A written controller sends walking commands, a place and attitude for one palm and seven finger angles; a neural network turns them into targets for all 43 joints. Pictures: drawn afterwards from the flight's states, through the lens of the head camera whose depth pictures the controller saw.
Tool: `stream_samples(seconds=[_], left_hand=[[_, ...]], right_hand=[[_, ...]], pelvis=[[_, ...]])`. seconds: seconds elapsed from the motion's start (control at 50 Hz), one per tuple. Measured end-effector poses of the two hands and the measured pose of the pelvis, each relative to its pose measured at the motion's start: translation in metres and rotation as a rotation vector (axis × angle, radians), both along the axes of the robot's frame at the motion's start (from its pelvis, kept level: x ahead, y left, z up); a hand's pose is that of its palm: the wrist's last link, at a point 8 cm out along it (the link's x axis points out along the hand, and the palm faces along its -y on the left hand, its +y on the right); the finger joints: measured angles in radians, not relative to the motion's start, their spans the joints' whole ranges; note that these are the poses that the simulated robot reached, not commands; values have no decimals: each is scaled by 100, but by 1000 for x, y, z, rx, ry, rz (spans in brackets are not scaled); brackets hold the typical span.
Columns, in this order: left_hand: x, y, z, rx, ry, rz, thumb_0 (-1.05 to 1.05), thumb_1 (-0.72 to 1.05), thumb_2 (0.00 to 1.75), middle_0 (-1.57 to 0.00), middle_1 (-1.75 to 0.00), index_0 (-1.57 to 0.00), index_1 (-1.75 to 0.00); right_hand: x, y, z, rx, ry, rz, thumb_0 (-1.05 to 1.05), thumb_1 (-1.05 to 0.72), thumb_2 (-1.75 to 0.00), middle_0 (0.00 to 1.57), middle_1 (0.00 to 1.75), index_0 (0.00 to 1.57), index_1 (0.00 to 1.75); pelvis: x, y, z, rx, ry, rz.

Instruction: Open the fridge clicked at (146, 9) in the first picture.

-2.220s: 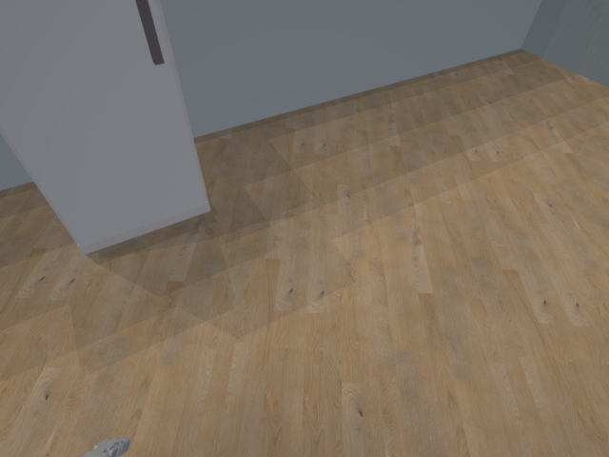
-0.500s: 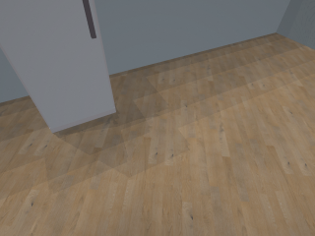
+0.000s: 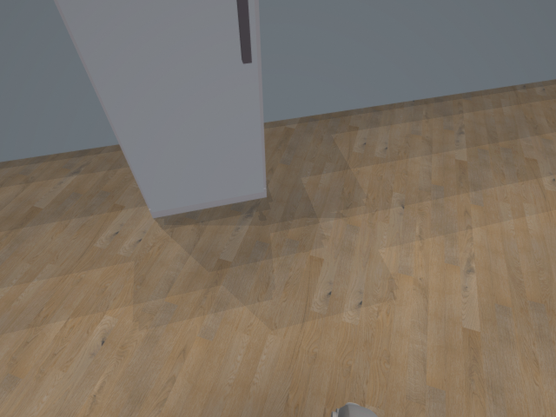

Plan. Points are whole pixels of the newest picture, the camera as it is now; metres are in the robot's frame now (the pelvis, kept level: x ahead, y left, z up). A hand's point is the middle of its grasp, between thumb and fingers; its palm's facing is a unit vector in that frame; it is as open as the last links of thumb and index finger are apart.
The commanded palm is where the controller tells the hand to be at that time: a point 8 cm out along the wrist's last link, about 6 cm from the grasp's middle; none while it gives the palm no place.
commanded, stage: walk to a spot facing it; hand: right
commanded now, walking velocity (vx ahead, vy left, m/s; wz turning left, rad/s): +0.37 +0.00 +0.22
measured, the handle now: out of the picture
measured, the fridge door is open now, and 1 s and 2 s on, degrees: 0 0 0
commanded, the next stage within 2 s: take the last steps up to it in 0.60 s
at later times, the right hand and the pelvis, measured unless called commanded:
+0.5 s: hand (417, 333) +0.31 -0.25 -0.17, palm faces -0.15 +0.98 -0.16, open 7.4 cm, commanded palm none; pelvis +0.22 -0.07 +0.00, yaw +12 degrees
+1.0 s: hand (367, 250) +0.49 -0.17 -0.16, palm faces -0.33 +0.92 -0.22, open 7.3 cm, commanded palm none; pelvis +0.36 -0.02 +0.00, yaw +22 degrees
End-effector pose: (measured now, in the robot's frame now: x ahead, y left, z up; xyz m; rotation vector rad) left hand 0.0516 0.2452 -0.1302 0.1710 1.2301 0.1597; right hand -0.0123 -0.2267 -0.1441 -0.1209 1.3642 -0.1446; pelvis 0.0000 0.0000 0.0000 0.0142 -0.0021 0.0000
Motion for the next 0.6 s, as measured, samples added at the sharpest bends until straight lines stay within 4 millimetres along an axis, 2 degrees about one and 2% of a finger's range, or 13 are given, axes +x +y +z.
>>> stream_samples(seconds=[0.06,0.14,0.18,0.22,0.28,0.32,0.42,0.5,0.6], left_hand=[[48,-16,6,-3,-65,-16,1,91,90,-19,-30,-19,-30],[106,-43,5,10,-114,-44,1,91,90,-20,-30,-19,-30],[127,-56,3,22,-139,-41,1,91,90,-20,-30,-20,-30],[136,-66,5,26,-149,-17,0,91,90,-20,-30,-20,-30],[131,-77,10,29,-117,63,0,91,90,-20,-30,-20,-30],[124,-75,15,54,-86,123,-1,94,90,-20,-30,-20,-30],[97,-81,15,62,62,217,-1,94,90,-20,-30,-20,-30],[79,-97,9,25,182,292,0,93,90,-20,-30,-20,-30],[72,-117,-4,-51,297,386,0,92,90,-20,-30,-20,-30]], right_hand=[[19,-7,-5,21,20,-3,0,-90,-89,20,30,20,30],[48,-27,-21,41,39,-28,0,-90,-89,20,30,21,30],[66,-40,-30,48,60,-26,0,-90,-89,20,30,20,30],[90,-52,-30,46,75,2,0,-90,-89,20,30,20,30],[139,-68,-20,37,52,51,1,-91,-89,20,30,20,30],[176,-76,-13,30,16,82,1,-91,-89,20,30,20,30],[265,-83,-4,14,-65,146,0,-91,-90,20,30,20,30],[328,-71,-2,18,-96,205,0,-91,-90,19,30,20,30],[403,-37,-5,31,-118,314,0,-91,-90,19,30,20,30]], pelvis=[[26,-11,-1,15,6,11],[68,-33,-11,38,5,22],[87,-44,-17,23,-2,40],[104,-53,-15,23,-10,68],[129,-63,-5,27,-16,99],[145,-68,0,26,-15,122],[186,-73,5,19,-8,177],[218,-70,3,14,-6,214],[256,-59,-5,10,-8,268]])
